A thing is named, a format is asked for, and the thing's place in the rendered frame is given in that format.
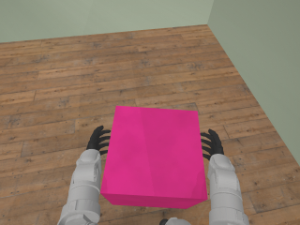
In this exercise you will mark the right robot forearm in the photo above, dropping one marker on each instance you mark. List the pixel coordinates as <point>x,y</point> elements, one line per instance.
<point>225,193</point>

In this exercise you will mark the carton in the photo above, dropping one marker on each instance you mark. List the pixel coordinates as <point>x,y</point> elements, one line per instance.
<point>154,159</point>

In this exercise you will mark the left robot forearm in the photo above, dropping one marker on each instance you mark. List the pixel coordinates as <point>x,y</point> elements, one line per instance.
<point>83,194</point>

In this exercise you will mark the right robot hand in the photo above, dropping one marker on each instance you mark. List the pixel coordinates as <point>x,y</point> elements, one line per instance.
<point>215,144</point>

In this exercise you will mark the left robot hand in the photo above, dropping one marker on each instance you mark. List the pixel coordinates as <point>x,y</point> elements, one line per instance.
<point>95,140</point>

